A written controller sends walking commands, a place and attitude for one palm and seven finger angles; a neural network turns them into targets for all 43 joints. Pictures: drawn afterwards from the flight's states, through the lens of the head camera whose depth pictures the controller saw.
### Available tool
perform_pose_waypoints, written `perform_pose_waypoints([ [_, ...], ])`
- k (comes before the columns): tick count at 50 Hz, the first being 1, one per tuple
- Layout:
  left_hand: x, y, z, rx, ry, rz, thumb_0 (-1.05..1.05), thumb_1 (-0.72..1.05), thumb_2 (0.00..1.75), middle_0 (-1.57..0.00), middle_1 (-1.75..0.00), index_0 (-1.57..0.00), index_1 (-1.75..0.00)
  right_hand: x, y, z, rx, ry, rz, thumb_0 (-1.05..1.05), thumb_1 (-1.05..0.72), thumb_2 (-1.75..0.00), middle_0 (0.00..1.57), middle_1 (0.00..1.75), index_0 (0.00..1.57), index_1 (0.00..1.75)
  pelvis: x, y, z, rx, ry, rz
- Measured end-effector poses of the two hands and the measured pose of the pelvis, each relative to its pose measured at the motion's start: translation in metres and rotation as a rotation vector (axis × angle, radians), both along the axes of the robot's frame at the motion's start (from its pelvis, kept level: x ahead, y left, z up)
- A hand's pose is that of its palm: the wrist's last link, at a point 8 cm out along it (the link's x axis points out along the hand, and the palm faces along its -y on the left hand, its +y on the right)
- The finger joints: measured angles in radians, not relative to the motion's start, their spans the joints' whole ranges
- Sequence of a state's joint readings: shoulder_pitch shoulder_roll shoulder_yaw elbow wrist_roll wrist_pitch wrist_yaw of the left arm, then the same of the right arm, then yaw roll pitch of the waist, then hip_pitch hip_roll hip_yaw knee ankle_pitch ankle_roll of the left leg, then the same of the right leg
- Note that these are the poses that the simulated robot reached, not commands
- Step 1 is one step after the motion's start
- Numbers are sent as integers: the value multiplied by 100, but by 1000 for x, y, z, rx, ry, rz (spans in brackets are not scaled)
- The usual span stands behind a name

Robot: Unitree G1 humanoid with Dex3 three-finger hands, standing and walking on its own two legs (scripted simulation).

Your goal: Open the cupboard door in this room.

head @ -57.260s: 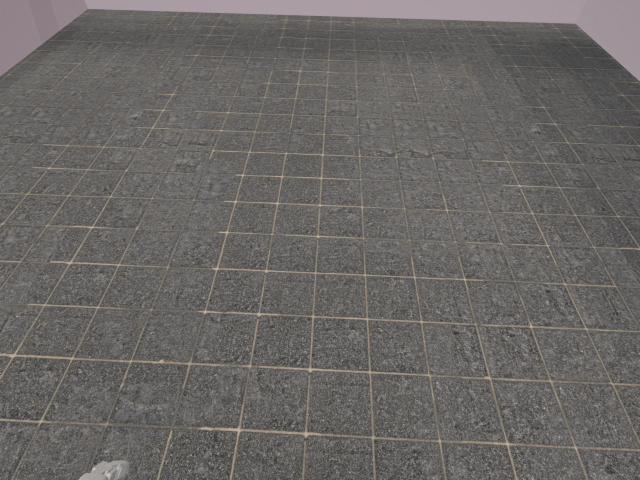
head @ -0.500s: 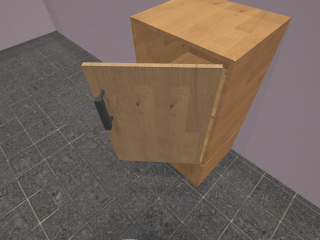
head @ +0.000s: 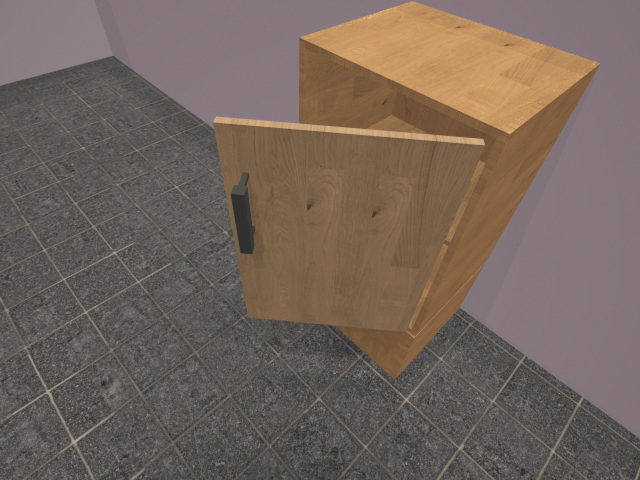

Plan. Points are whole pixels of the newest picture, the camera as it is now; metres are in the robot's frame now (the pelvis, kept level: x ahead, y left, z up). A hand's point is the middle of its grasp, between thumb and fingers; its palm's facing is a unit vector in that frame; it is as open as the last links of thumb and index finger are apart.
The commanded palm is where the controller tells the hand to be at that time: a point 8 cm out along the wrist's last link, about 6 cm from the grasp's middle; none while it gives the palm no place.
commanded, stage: come to a stop and stand still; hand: left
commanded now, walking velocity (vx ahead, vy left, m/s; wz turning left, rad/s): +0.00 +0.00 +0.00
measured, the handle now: (246, 214) +0.56 +0.18 -0.03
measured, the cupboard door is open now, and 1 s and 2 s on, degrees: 41 41 41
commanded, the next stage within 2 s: look again from close up in 0.06 s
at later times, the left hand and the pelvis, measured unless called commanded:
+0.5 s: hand out of the picture +0.01 +0.18 -0.17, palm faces -0.01 -0.96 -0.27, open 7.4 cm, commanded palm none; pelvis +0.01 -0.01 -0.01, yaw -1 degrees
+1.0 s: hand (216, 405) +0.21 +0.15 -0.02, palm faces +0.21 -0.98 -0.03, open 7.7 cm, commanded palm +0.13 +0.21 -0.07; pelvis -0.01 -0.05 -0.03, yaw +2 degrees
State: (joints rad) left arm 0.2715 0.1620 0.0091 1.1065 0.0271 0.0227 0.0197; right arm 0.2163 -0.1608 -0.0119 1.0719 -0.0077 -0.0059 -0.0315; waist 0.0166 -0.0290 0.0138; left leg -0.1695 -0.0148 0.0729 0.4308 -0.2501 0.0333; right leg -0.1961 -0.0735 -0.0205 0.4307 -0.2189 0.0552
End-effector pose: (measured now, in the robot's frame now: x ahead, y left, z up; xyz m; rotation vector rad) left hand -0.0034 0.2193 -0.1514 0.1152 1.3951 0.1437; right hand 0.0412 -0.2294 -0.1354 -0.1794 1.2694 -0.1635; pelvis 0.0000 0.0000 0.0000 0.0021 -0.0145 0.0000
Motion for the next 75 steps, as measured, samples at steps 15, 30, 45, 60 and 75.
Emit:
perform_pose_waypoints([
  [15,-6,7,3,37,22,-44,0,91,89,-20,-30,-20,-30,-43,14,-15,54,78,-13,0,-91,-90,20,30,20,30,0,5,-6,-1,10,3],
  [30,25,-5,21,103,-32,-57,0,91,89,-20,-30,-20,-30,-34,-4,-28,105,78,-19,1,-91,-90,20,30,20,30,11,-18,-4,21,-3,-13],
  [45,124,-29,84,94,-678,89,2,89,88,-21,-32,-21,-32,20,-60,-1,-23,-227,-2,1,-91,-90,20,30,20,30,7,-46,-8,14,16,25],
  [60,143,-8,79,-123,-1315,-110,1,61,77,-23,-49,-23,-49,165,-83,26,-132,-846,206,1,-91,-90,20,30,20,30,-28,-55,-93,10,236,33],
  [75,174,20,102,-121,-1304,-191,1,26,62,-25,-72,-25,-72,86,-5,-39,25,-566,152,1,-90,-90,20,30,21,30,-41,-31,-96,-49,252,39],
])
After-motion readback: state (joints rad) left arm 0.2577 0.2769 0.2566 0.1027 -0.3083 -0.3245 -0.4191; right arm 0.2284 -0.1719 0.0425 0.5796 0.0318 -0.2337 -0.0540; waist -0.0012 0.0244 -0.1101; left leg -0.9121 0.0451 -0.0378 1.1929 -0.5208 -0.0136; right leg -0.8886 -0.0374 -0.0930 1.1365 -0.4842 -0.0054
